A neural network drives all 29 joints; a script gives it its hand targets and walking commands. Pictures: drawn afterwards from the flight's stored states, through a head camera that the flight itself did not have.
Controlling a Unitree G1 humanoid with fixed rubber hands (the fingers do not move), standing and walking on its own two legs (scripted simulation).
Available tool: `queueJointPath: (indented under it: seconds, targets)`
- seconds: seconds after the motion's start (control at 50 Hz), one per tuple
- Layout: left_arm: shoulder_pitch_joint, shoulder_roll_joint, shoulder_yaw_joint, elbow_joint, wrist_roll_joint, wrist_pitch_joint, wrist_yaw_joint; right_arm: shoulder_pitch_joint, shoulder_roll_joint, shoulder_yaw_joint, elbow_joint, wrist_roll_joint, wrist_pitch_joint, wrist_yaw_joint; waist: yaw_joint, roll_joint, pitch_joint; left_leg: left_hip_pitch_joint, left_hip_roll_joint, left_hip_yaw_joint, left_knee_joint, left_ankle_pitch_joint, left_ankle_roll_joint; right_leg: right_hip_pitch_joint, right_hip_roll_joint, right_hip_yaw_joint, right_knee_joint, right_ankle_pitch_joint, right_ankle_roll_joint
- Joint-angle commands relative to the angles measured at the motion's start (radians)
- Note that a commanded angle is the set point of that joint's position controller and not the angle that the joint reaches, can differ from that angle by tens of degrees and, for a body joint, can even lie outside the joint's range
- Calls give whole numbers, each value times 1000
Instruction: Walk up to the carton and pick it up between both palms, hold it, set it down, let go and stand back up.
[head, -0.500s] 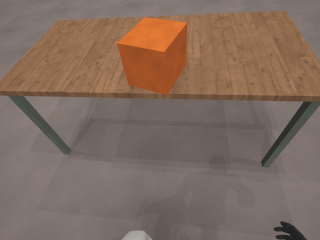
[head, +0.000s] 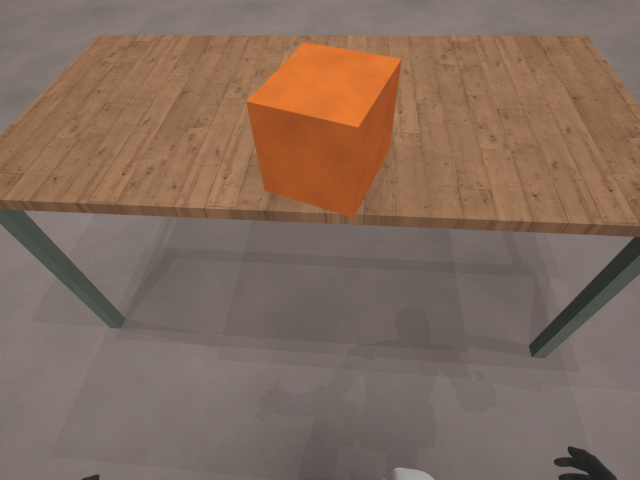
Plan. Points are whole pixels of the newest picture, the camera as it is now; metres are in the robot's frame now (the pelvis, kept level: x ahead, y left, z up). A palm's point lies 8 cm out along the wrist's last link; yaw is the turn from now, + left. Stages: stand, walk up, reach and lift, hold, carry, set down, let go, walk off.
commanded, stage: walk up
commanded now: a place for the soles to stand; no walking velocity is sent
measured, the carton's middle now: (328, 129) +0.70 +0.01 +0.03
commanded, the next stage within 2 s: none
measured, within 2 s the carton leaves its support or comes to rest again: neither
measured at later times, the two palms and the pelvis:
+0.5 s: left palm (7, 475) +0.13 +0.43 -0.08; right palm (523, 433) +0.19 -0.24 -0.08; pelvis +0.09 +0.09 +0.00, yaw +1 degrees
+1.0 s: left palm out of the picture +0.20 +0.49 -0.08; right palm (470, 378) +0.26 -0.19 -0.10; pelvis +0.17 +0.14 -0.01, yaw +0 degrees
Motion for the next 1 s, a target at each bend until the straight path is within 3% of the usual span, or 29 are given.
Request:
queueJointPath:
  seconds: [0.0, 0.02, 0.06, 0.08, 0.12, 0.18, 0.24, 0.28, 0.3, 0.32, 0.34, 0.36, 0.38, 0.42, 0.44, 0.54, 0.58, 0.62, 0.64, 0.66, 0.68, 0.7, 0.74, 0.78, 0.88, 0.92, 0.94, 0.96, 0.98]
  targets:
    - [306, 363, 160, 29, 21, -36, 42, -86, -70, -52, -151, -5, -4, -7, 120, -291, -144, -514, -51, -52, 422, -149, -5, 638, -336, 571, -328, 143, -195]
    - [250, 343, 152, 0, 6, -28, 38, -115, -167, -69, -122, -17, 7, -19, 104, -146, -96, -525, 39, -138, 491, -205, 8, 522, -392, 592, -307, 110, -264]
    - [168, 306, 136, -17, 4, -23, 43, -101, -166, -74, -106, -5, 2, -20, 50, -27, 29, -467, 85, -148, 473, -126, -3, 349, -337, 427, -283, 217, -247]
    - [158, 293, 129, -34, 4, -20, 46, -97, -154, -78, -101, -1, 5, -13, 33, -49, 28, -430, 93, -142, 415, -115, -4, 308, -279, 326, -288, 245, -209]
    - [139, 295, 129, -51, 14, -20, 40, -64, -133, -79, -84, 1, 13, 7, 31, -162, 20, -346, 96, -65, 341, -75, -21, 233, -235, 222, -306, 237, -206]
    - [163, 292, 129, -50, 15, -11, 30, -107, -122, -81, -76, 5, 14, 14, 61, -199, 15, -252, 77, -45, 198, -34, -22, 192, -210, 163, -304, 175, -199]
    - [103, 314, 139, -70, 11, 1, 27, -90, -130, -88, -58, 9, -3, 12, 36, -196, 17, -163, 58, -23, 28, 5, -18, 174, -222, 140, -225, 141, -187]
    - [57, 255, 111, -97, -2, 12, 25, 91, -158, -110, 7, 2, -20, -4, -60, -120, -113, 165, 11, 6, -95, 122, -13, 7, -163, 47, 0, 144, -133]
    - [78, 185, 89, -98, -6, 16, 22, 216, -217, -133, 44, -2, -30, -18, -132, 116, -162, 350, 84, -156, -204, 22, 0, -144, -76, -44, 286, 59, -90]
    - [93, 76, 53, -125, -20, 18, 22, 206, -322, -149, 13, -15, -41, -32, -114, 330, -114, 399, 305, -567, -328, -123, 65, -393, 68, -32, 478, -258, -31]
    - [68, 122, 49, -104, -9, 28, 26, 143, -296, -149, -7, 2, -36, -37, -85, 103, -50, 230, 337, -594, -347, -247, 132, -345, 22, 84, 514, -196, -39]
    - [50, 180, 64, -96, -10, 32, 29, 72, -304, -139, -12, 11, -31, -33, -89, 115, 15, 117, 357, -605, -412, -370, 154, -345, -2, 106, 503, -152, -34]
    - [66, 201, 76, -80, -12, 28, 25, 49, -277, -133, -20, 12, -31, -32, -71, 171, 39, 104, 319, -536, -401, -337, 173, -333, -28, 81, 482, -103, -25]
    - [135, 204, 83, -24, -3, 20, 11, 13, -206, -100, -31, 19, -31, -35, -29, 128, 9, 101, 237, -342, -327, -87, 155, -230, -42, 59, 365, -54, 1]
    - [145, 194, 80, -13, -10, 18, 9, 34, -200, -100, -42, 14, -32, -33, -44, 160, 0, 131, 228, -330, -320, -37, 144, -236, -24, 32, 334, -65, 1]
    - [27, 162, 71, -51, 7, 7, 7, 84, -218, -108, -48, 3, -30, -28, -73, 161, -33, 202, 306, -319, -252, 76, 235, -223, -17, -15, 143, -135, 5]
    - [28, 155, 66, -40, 3, -5, 9, 67, -227, -102, -59, 4, -23, -25, -67, 177, -32, 194, 266, -272, -204, 230, 218, -154, -1, -40, 60, -100, 0]
    - [105, 144, 71, -4, -2, -20, 22, 20, -196, -91, -76, 1, -3, -23, -14, 121, -96, 92, 190, -127, -21, 393, 169, 98, 57, -106, -144, 46, -12]
    - [204, 159, 81, 21, 10, -27, 36, -11, -151, -75, -99, 9, 0, -24, 56, 6, -159, -15, 172, -90, 169, 380, 130, 304, 48, -61, -238, 118, -26]
    - [301, 246, 123, 42, 9, -30, 49, -41, -106, -62, -124, 3, 1, -19, 123, -103, -196, -219, 79, -26, 354, 245, 68, 507, -52, 109, -227, 117, -59]
    - [305, 330, 145, 29, 20, -28, 54, -59, -62, -50, -156, 5, -2, -16, 112, -295, -162, -495, -27, -31, 451, -139, 8, 598, -290, 574, -318, 108, -192]
    - [254, 363, 146, 12, 4, -19, 53, -125, -158, -74, -147, -10, 20, -30, 96, -148, -74, -507, 76, -150, 510, -219, 8, 414, -390, 655, -326, 3, -284]
    - [159, 326, 139, -27, -1, -13, 61, -69, -178, -81, -104, -1, 14, -25, 39, -24, 21, -476, 94, -136, 490, -185, -4, 302, -338, 522, -288, 36, -289]
    - [129, 287, 119, -45, 12, -14, 49, -39, -145, -80, -70, 2, 12, -8, 23, -118, 19, -374, 101, -89, 370, -109, 7, 193, -228, 328, -314, -8, -212]
    - [27, 287, 117, -74, 32, 19, 24, 22, -126, -82, -18, 26, -5, -20, 14, -285, -4, -92, 32, 14, 113, -33, -12, 32, -154, 151, -227, 114, -170]
    - [13, 234, 95, -72, 16, 37, 18, 101, -121, -87, 22, 21, -24, -39, -41, -190, -26, 113, -11, 52, -64, 72, -14, -86, -114, 79, -71, 110, -140]
    - [7, 167, 73, -75, 14, 44, 20, 177, -152, -98, 50, 16, -37, -49, -78, -64, -75, 216, 28, -38, -137, 101, -27, -146, -72, 33, 102, 18, -101]
    - [9, 75, 54, -104, 8, 50, 19, 209, -250, -125, 43, -7, -41, -63, -89, 204, -84, 259, 257, -421, -315, -81, 7, -304, 48, -39, 355, -212, -41]
    - [15, 97, 52, -94, 4, 62, 35, 138, -310, -140, 11, -6, -40, -74, -68, 154, -42, 189, 403, -621, -374, -85, 66, -352, 82, 88, 426, -255, -21]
